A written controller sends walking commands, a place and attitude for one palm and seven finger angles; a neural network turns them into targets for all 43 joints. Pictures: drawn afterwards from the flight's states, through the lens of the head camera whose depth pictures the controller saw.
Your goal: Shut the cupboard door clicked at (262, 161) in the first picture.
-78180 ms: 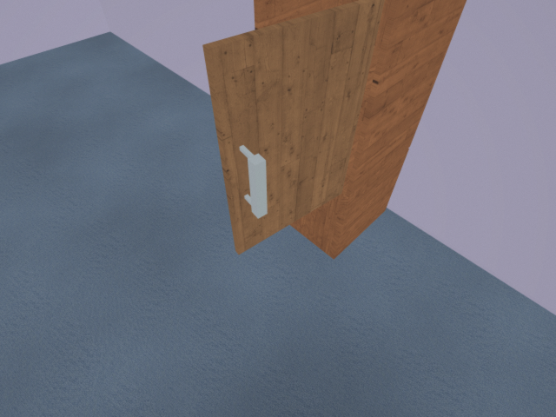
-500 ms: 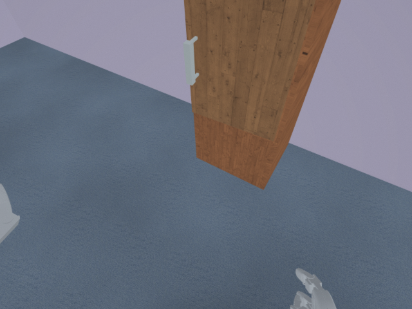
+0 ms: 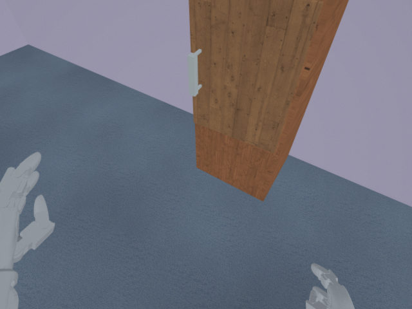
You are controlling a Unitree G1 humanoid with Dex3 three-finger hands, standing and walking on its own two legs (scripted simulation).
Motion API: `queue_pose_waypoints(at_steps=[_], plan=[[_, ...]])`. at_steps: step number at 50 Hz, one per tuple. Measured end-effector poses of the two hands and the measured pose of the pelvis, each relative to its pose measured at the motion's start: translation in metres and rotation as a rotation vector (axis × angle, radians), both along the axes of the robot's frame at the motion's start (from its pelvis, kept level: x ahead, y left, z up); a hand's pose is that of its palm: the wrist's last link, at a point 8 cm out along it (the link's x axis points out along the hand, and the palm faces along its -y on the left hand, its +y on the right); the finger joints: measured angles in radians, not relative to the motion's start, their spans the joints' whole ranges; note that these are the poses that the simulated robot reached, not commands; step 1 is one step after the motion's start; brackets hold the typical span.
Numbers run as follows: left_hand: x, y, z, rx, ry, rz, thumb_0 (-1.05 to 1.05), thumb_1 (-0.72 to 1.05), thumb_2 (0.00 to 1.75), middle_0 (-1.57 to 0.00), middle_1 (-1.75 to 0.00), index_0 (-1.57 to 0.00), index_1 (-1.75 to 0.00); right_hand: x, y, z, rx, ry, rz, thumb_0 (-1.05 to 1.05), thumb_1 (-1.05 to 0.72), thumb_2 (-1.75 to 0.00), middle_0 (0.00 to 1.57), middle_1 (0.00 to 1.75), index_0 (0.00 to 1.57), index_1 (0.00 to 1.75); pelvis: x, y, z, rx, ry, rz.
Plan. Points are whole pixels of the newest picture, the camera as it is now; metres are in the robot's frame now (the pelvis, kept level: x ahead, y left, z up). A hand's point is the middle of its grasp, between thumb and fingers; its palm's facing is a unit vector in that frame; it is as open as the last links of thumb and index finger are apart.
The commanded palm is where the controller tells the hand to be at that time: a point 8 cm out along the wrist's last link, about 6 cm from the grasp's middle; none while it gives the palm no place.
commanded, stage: let the arm hang, fingers relaxed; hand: left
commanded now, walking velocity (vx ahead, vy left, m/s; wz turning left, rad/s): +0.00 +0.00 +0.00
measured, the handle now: (196, 72) +0.93 +0.09 -0.04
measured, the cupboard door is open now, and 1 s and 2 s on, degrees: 3 3 3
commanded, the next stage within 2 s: look to check the result in 1.06 s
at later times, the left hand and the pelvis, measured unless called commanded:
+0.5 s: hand out of the picture -0.07 +0.23 -0.17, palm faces +0.03 -0.97 -0.23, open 7.2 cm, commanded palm none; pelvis -0.04 +0.03 +0.01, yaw +0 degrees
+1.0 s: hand out of the picture -0.05 +0.18 -0.17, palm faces +0.01 -0.99 -0.13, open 7.4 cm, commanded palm none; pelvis -0.04 +0.03 +0.01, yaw -1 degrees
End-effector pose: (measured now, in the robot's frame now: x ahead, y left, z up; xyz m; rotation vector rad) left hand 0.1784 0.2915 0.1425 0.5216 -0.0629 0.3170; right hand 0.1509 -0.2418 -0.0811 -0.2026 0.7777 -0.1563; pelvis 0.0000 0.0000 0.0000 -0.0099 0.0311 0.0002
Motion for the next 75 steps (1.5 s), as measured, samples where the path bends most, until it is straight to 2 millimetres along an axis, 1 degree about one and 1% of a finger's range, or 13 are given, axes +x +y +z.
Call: queue_pose_waypoints(at_steps=[3,7,10,12,13,17,21,26,30,36,49,59,75], plan=[[0.000,0.002,-0.083,-0.117,0.340,0.010,0.01,0.89,0.90,-0.20,-0.30,-0.20,-0.30,-0.009,0.003,-0.020,0.013,0.065,0.057,0.01,-0.90,-0.90,0.21,0.30,0.20,0.30,-0.009,0.010,-0.004,0.000,0.004,0.002],[-0.042,-0.020,-0.192,-0.284,0.793,0.036,0.01,0.90,0.90,-0.20,-0.30,-0.19,-0.30,-0.035,0.008,-0.035,0.020,0.150,0.045,0.01,-0.90,-0.90,0.21,0.30,0.20,0.30,-0.019,0.018,-0.006,0.007,-0.009,0.001],[-0.092,-0.046,-0.247,-0.404,1.028,0.043,0.01,0.90,0.90,-0.20,-0.30,-0.19,-0.30,-0.068,0.014,-0.038,0.008,0.244,0.029,0.01,-0.90,-0.90,0.21,0.30,0.20,0.30,-0.025,0.019,-0.005,0.015,-0.028,0.003],[-0.127,-0.061,-0.270,-0.483,1.141,0.062,0.01,0.91,0.90,-0.20,-0.30,-0.20,-0.30,-0.092,0.018,-0.038,-0.003,0.322,0.021,0.01,-0.90,-0.90,0.21,0.30,0.20,0.30,-0.029,0.019,-0.004,0.012,-0.039,0.006],[-0.137,-0.058,-0.275,-0.519,1.142,0.113,0.00,0.94,0.90,-0.21,-0.30,-0.20,-0.30,-0.105,0.019,-0.038,-0.009,0.364,0.019,0.01,-0.90,-0.90,0.21,0.30,0.20,0.30,-0.031,0.018,-0.003,0.008,-0.042,0.012],[-0.177,-0.041,-0.286,-0.532,1.223,0.191,-0.03,0.99,0.90,-0.21,-0.30,-0.20,-0.30,-0.149,0.024,-0.039,-0.015,0.506,-0.007,0.01,-0.90,-0.90,0.21,0.30,0.20,0.30,-0.037,0.018,0.001,-0.005,-0.048,0.020],[-0.218,-0.027,-0.284,-0.514,1.334,0.251,-0.02,0.96,0.90,-0.21,-0.30,-0.20,-0.30,-0.179,0.030,-0.043,0.005,0.575,-0.053,0.01,-0.90,-0.90,0.21,0.30,0.20,0.30,-0.040,0.024,0.005,-0.010,-0.050,0.015],[-0.255,-0.015,-0.274,-0.485,1.429,0.315,0.00,0.93,0.90,-0.20,-0.30,-0.20,-0.30,-0.200,0.039,-0.052,0.047,0.608,-0.087,0.01,-0.90,-0.90,0.21,0.30,0.20,0.30,-0.042,0.030,0.007,-0.005,-0.054,0.002],[-0.269,-0.014,-0.270,-0.476,1.460,0.340,0.00,0.92,0.90,-0.20,-0.30,-0.19,-0.30,-0.208,0.048,-0.057,0.077,0.616,-0.098,0.01,-0.90,-0.90,0.21,0.30,0.20,0.30,-0.043,0.032,0.008,-0.001,-0.059,-0.007],[-0.266,-0.026,-0.274,-0.491,1.463,0.317,0.01,0.91,0.90,-0.20,-0.30,-0.19,-0.30,-0.214,0.058,-0.060,0.107,0.621,-0.114,0.00,-0.90,-0.90,0.20,0.30,0.20,0.30,-0.044,0.032,0.008,0.004,-0.063,-0.018],[-0.231,-0.063,-0.286,-0.557,1.420,0.215,0.01,0.91,0.90,-0.20,-0.30,-0.20,-0.30,-0.223,0.063,-0.056,0.113,0.647,-0.149,0.00,-0.90,-0.90,0.20,0.30,0.20,0.30,-0.039,0.029,0.009,0.006,-0.055,-0.022],[-0.230,-0.058,-0.283,-0.544,1.428,0.244,0.01,0.91,0.90,-0.20,-0.30,-0.20,-0.30,-0.220,0.064,-0.056,0.119,0.661,-0.150,0.00,-0.90,-0.90,0.20,0.30,0.20,0.30,-0.032,0.027,0.009,0.005,-0.057,-0.019],[-0.227,-0.052,-0.281,-0.534,1.439,0.264,0.00,0.91,0.90,-0.20,-0.30,-0.19,-0.30,-0.197,0.059,-0.056,0.107,0.634,-0.133,0.00,-0.90,-0.90,0.20,0.30,0.20,0.30,-0.024,0.026,0.010,0.005,-0.059,-0.019]])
